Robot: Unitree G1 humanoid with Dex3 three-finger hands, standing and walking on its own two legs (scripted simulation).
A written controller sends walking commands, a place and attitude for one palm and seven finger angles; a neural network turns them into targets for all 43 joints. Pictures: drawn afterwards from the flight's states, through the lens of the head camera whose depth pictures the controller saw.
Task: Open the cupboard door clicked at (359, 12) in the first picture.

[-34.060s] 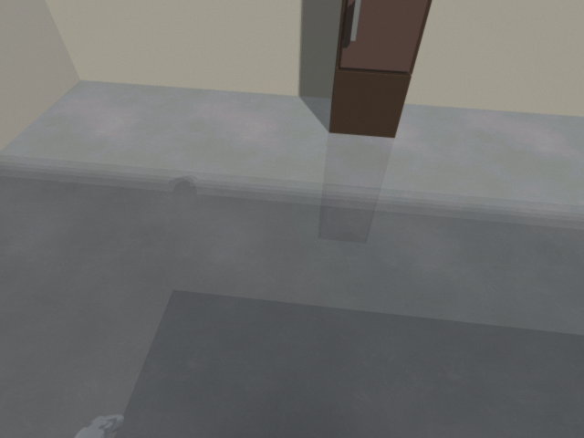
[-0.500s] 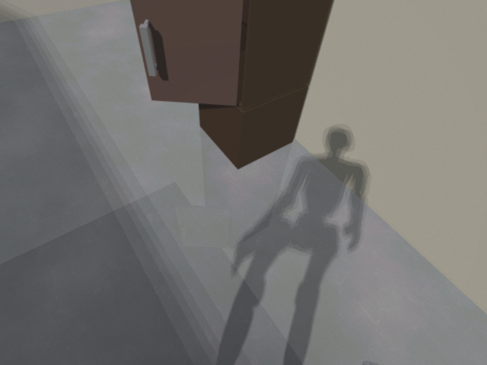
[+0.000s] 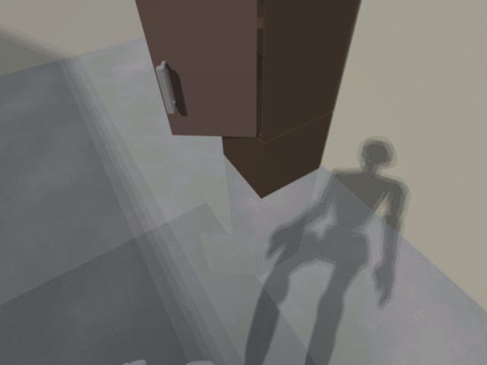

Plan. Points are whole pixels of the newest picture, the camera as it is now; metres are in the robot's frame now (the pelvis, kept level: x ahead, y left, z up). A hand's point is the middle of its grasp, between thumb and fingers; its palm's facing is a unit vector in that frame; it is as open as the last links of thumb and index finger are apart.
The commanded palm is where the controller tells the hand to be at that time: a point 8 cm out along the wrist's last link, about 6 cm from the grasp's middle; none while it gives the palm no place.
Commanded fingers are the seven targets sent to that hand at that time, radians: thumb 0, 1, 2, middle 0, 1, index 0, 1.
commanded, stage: take the last steps up to it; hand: left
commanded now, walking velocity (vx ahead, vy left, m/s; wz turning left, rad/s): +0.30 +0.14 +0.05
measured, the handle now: (167, 87) +0.99 +0.31 -0.10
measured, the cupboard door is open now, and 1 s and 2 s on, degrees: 54 54 54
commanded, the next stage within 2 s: come to a stop and stand still in 0.90 s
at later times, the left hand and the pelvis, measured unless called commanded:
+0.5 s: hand (105, 354) +0.17 +0.29 -0.18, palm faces +0.07 -0.98 -0.16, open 7.4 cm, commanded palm none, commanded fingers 0.00 0.90 0.90 -0.20 -0.30 -0.20 -0.30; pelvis +0.18 +0.11 +0.00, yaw +0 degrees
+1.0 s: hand (159, 224) +0.46 +0.24 -0.16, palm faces -0.05 -0.98 -0.17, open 7.3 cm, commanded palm none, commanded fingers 0.00 0.90 0.90 -0.20 -0.30 -0.20 -0.30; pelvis +0.35 +0.08 +0.00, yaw -3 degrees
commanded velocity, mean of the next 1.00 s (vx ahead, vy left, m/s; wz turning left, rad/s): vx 0.25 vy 0.06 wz -0.05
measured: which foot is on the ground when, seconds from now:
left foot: up 0.00-0.28, down 0.30-0.88, up 0.90-1.00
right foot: down 0.00-0.30, up 0.32-0.84, down 0.86-1.00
